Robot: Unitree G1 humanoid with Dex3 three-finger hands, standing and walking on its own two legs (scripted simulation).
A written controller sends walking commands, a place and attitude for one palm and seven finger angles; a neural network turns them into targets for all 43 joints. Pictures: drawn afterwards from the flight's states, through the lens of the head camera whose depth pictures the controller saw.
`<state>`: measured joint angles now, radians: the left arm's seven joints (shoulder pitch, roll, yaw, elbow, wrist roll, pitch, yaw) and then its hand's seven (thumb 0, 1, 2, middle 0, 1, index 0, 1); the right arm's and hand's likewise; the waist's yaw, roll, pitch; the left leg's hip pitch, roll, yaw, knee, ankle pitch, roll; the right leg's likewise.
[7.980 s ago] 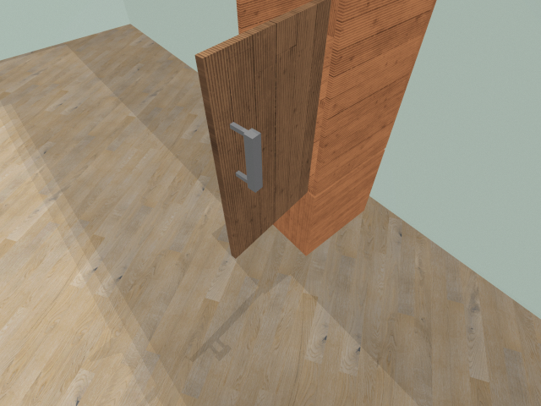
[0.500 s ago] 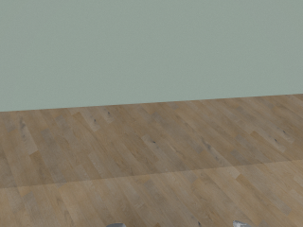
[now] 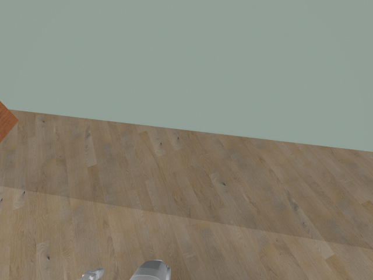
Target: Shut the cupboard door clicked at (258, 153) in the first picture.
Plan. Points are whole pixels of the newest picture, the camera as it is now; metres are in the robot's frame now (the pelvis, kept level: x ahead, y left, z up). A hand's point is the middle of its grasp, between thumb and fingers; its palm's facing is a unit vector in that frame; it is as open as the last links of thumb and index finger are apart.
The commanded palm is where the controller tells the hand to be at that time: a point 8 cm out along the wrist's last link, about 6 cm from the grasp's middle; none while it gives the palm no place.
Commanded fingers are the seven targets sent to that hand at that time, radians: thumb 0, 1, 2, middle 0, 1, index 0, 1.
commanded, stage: walk to a spot facing it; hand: left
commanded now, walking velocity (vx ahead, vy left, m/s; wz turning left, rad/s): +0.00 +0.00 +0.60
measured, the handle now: out of the picture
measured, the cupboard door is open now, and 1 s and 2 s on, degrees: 99 99 99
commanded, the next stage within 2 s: none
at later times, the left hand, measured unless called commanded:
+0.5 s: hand out of the picture +0.07 +0.24 -0.15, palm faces +0.29 -0.92 -0.25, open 7.4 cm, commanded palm none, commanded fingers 0.00 0.90 0.90 -0.20 -0.30 -0.20 -0.30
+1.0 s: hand out of the picture +0.02 +0.19 -0.19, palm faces +0.63 -0.76 -0.16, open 7.4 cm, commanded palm none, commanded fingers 0.00 0.90 0.90 -0.20 -0.30 -0.20 -0.30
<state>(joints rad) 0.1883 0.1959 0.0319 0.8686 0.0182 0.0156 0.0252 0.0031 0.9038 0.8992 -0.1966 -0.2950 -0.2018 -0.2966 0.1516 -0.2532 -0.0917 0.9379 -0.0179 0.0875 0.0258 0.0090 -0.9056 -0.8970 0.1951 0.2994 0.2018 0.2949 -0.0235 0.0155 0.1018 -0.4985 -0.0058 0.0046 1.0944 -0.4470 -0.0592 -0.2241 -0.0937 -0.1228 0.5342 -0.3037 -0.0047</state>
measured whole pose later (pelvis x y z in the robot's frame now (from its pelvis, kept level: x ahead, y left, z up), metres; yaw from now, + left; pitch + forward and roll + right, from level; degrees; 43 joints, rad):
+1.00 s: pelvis +0.19 +0.09 -0.02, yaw +35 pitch +0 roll -1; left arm 0.42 0.19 0.04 1.08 0.02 -0.01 -0.01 0.01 0.91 0.90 -0.20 -0.30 -0.20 -0.30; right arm 0.02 -0.23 -0.05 0.89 -0.03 -0.05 0.03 0.01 -0.91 -0.90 0.19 0.30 0.20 0.29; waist 0.05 -0.04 0.12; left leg -0.44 0.03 0.15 0.66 -0.19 0.08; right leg -0.18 -0.20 -0.18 0.94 -0.50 0.07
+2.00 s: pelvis +0.54 +0.38 -0.01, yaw +45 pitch -1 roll +0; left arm 0.37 0.19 0.04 1.14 0.02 -0.01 -0.01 0.01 0.91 0.90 -0.19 -0.29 -0.20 -0.30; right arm 0.13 -0.18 -0.05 0.98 -0.03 -0.07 0.00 0.00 -0.91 -0.90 0.19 0.30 0.20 0.29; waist 0.04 -0.05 0.06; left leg -0.35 0.02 0.15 0.58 -0.23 0.07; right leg -0.37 -0.12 -0.08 1.18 -0.40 0.01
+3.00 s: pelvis +0.77 +0.59 -0.01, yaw +63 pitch +2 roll -1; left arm 0.16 0.24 0.06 0.91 0.02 0.04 0.01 0.00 0.91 0.90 -0.19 -0.29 -0.20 -0.30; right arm 0.13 -0.23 -0.05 0.91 -0.03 0.02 0.00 0.00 -0.90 -0.90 0.20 0.30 0.20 0.30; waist 0.00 0.01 0.06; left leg -0.39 -0.01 0.00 0.53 -0.18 0.04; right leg -0.45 -0.07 -0.02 0.91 -0.46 0.06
